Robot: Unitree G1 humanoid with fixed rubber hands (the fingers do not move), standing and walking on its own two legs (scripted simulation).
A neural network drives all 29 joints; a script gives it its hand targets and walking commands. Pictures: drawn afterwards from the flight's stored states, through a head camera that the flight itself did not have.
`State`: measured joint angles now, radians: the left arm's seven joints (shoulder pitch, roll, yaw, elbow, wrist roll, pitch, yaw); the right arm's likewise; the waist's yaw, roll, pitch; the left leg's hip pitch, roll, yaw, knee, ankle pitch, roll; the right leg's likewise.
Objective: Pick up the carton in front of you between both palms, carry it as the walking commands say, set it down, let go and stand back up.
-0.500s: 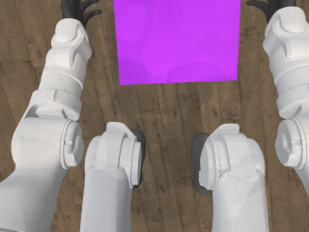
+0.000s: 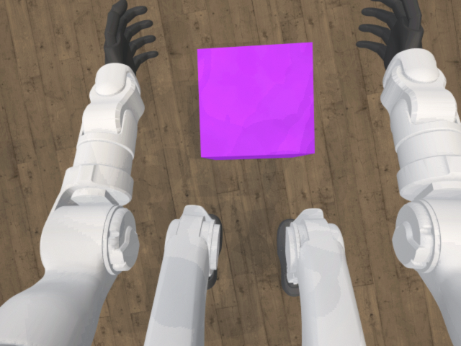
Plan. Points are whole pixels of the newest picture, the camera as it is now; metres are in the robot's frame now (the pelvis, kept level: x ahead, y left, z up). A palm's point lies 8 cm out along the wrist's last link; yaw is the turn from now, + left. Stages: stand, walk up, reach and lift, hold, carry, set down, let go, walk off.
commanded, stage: set down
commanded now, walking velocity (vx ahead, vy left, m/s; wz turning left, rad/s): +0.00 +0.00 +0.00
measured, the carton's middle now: (253, 113) +0.50 +0.00 -0.36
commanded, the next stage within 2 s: let go in 0.46 s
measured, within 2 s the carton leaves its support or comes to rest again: neither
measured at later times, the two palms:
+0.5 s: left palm (41, 11) +0.52 +0.20 +0.04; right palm out of the picture +0.54 -0.20 +0.04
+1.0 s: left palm out of the picture +0.39 +0.23 +0.15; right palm out of the picture +0.40 -0.22 +0.15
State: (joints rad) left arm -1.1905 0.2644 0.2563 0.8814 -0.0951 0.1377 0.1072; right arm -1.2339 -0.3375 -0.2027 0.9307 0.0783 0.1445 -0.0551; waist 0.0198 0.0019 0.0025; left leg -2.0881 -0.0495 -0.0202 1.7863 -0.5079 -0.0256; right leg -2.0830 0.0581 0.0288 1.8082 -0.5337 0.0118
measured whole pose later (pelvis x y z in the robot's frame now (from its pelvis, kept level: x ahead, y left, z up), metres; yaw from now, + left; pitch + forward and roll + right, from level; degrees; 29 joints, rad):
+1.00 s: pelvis +0.09 +0.01 +0.25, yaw -1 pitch +29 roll +0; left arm -0.26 0.18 0.15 0.60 0.03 0.02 -0.04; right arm -0.29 -0.20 -0.16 0.62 -0.04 0.02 0.03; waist 0.01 0.01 -0.09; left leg -0.95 -0.03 -0.05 0.75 -0.30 0.00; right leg -0.94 0.04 0.06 0.75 -0.31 0.01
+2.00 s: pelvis +0.12 +0.00 +0.29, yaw -1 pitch -1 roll +0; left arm 0.20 0.32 0.05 0.63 0.04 0.05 0.01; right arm 0.20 -0.31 -0.05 0.67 -0.04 0.03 -0.01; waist 0.00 -0.01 0.01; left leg -0.20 -0.02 -0.04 0.51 -0.30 0.01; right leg -0.18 0.03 0.05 0.50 -0.31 0.00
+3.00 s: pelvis +0.11 +0.01 +0.30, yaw -1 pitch -2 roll +0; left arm 0.16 0.37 0.01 0.95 0.02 -0.01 0.02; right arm 0.15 -0.37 -0.01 0.96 -0.02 -0.01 -0.02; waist 0.00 -0.01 0.02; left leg -0.12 -0.03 -0.03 0.38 -0.22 0.01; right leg -0.10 0.01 0.05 0.37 -0.23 0.01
